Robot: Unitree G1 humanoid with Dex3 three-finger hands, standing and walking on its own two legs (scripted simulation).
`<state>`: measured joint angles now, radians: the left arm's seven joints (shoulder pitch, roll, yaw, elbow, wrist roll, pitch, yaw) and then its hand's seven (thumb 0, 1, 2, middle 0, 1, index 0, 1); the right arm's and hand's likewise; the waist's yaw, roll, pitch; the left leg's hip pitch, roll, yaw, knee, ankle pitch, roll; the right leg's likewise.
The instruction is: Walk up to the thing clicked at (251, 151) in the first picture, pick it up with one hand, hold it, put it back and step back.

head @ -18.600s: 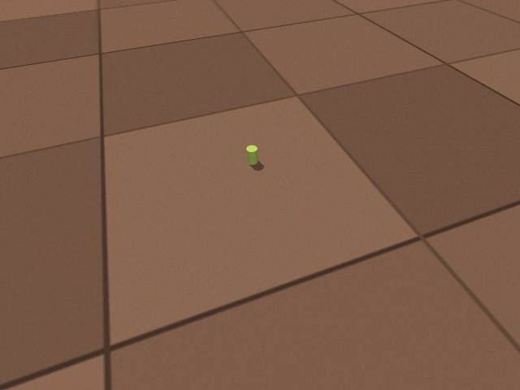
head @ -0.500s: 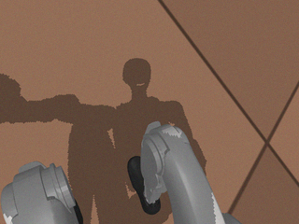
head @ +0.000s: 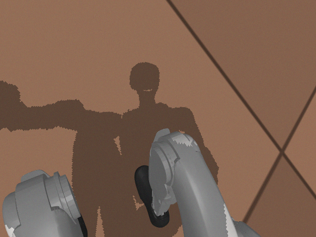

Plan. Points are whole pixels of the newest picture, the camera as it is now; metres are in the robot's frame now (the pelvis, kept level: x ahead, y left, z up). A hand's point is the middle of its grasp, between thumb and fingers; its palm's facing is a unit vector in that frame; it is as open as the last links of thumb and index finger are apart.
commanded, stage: close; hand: left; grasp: from above
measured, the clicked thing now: out of the picture +0.46 +0.32 -0.25
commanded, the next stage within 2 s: settle in 0.44 s
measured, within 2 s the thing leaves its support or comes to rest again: leaves its support in 0.86 s
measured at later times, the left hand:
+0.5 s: hand out of the picture +0.45 +0.33 -0.22, palm faces -0.45 -0.13 -0.88, open 9.9 cm
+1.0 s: hand out of the picture +0.46 +0.33 -0.19, palm faces -0.37 -0.11 -0.92, open 9.5 cm
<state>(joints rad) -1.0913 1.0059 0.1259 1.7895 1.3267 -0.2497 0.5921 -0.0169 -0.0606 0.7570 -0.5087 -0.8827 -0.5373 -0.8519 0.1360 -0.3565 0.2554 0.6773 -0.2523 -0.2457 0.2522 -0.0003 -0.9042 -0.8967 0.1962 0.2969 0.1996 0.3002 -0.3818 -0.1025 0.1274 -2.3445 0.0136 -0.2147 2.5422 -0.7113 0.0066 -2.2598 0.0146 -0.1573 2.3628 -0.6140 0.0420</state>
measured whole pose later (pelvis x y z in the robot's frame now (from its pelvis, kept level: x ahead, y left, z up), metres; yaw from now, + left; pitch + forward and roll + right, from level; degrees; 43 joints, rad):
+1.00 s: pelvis +0.01 +0.00 +0.01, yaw +1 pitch +33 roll -12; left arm -0.96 0.85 0.13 1.45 1.25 -0.15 0.48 0.04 0.08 0.61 -0.79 -0.83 -0.61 -0.74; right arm 0.19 -0.32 0.16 0.70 -0.18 -0.18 0.26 0.00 -0.92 -0.90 0.20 0.30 0.20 0.30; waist -0.32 -0.05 0.02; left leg -2.36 0.00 -0.19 2.49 -0.72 0.00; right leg -2.28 0.00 -0.14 2.33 -0.64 0.03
